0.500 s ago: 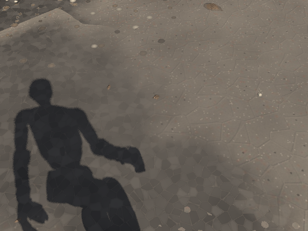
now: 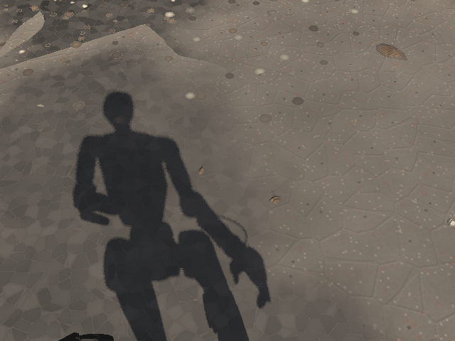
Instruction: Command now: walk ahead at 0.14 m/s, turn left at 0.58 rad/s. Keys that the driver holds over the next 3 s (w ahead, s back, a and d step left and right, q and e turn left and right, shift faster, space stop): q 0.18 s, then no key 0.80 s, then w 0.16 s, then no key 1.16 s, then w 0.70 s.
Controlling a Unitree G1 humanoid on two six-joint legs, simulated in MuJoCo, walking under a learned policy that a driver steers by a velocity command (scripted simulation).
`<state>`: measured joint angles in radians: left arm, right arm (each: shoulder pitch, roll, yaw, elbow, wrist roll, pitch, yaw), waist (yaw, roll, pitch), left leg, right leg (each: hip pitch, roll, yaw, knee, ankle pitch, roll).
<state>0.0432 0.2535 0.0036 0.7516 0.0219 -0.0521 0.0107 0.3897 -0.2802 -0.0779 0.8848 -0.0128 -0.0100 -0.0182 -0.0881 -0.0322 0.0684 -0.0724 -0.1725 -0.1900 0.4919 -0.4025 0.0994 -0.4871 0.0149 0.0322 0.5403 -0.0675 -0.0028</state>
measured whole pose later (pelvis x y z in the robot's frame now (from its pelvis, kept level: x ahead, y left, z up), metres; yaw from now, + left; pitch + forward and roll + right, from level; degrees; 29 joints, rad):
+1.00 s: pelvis +0.03 -0.01 +0.02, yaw +12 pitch -2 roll +0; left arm 0.26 0.21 0.01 0.98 0.01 0.01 0.02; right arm 0.22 -0.23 -0.02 1.00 -0.01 0.01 -0.03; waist 0.00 0.00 0.03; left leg -0.16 -0.03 -0.02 0.39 -0.20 0.02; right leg -0.14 0.00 -0.01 0.40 -0.22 -0.01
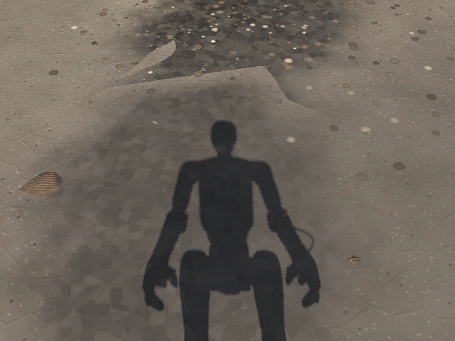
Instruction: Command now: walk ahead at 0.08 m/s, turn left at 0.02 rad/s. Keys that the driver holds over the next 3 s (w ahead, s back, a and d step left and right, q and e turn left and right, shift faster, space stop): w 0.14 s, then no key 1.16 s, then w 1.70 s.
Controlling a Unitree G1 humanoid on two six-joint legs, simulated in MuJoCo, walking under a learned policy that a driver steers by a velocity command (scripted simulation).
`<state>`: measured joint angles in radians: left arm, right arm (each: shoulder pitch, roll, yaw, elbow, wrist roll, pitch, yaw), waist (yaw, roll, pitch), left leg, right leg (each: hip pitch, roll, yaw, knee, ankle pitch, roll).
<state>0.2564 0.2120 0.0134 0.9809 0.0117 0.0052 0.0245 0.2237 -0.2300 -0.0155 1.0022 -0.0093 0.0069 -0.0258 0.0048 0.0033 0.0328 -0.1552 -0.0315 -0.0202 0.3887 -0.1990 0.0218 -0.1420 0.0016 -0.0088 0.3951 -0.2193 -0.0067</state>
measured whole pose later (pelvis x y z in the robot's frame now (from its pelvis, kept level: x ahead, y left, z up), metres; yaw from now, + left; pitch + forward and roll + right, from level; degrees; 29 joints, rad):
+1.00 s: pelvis +0.10 -0.01 +0.00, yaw +0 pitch -2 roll -1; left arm 0.26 0.14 0.00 1.14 0.01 -0.01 0.05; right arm 0.29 -0.16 0.01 1.16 -0.01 0.00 -0.06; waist 0.01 0.01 0.05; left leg 0.00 -0.01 0.01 0.36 -0.33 0.02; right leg -0.16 0.04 -0.05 0.42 -0.22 -0.05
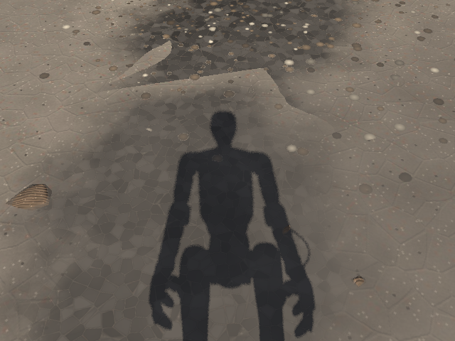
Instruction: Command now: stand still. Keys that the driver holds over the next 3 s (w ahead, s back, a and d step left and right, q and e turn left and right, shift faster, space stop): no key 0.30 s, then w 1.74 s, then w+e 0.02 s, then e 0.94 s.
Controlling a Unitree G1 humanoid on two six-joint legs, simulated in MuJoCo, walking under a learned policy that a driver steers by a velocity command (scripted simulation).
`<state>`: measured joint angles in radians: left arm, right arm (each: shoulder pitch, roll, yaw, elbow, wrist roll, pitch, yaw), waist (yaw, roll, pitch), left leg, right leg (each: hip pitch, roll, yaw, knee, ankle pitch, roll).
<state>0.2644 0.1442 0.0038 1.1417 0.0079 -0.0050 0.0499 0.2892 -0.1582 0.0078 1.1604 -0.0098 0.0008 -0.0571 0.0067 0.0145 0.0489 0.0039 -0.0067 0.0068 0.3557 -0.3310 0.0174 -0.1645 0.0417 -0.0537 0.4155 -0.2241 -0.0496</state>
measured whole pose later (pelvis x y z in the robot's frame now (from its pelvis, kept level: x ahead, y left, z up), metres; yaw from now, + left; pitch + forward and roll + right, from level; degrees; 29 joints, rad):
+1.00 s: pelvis +0.21 -0.06 +0.00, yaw +0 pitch +0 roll +0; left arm 0.51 0.12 0.01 1.10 0.02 -0.10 0.01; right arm 0.07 -0.18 -0.04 0.94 -0.02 -0.04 0.03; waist 0.04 0.03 0.04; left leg -0.63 0.06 0.08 0.76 -0.07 0.05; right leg 0.10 0.08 -0.07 0.18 -0.29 -0.08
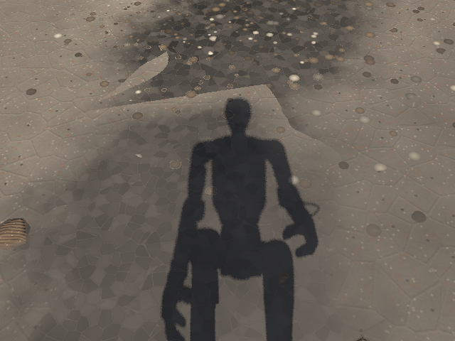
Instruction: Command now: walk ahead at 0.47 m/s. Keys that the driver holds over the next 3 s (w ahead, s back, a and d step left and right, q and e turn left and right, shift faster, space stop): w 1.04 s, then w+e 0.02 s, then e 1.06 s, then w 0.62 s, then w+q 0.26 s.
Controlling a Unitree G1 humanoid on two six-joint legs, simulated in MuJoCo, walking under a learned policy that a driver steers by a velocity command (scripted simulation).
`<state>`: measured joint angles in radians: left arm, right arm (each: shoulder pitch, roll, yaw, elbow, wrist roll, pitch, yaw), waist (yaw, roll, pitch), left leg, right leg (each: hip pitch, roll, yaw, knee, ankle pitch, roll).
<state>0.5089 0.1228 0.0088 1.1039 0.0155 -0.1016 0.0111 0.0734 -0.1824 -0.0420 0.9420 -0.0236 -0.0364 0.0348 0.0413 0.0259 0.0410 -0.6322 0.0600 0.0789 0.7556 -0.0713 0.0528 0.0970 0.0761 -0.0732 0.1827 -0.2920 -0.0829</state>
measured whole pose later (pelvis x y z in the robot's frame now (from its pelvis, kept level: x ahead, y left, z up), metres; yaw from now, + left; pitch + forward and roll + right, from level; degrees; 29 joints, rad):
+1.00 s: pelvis +0.57 -0.03 +0.01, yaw +0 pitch +0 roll -1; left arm 0.43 0.18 0.05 1.06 0.01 -0.10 0.00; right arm 0.16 -0.21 -0.06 0.94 -0.03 -0.04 0.03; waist 0.02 0.04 0.03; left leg -0.62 0.11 0.01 0.95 -0.13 0.04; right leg -0.06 0.08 -0.10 0.24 -0.18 -0.10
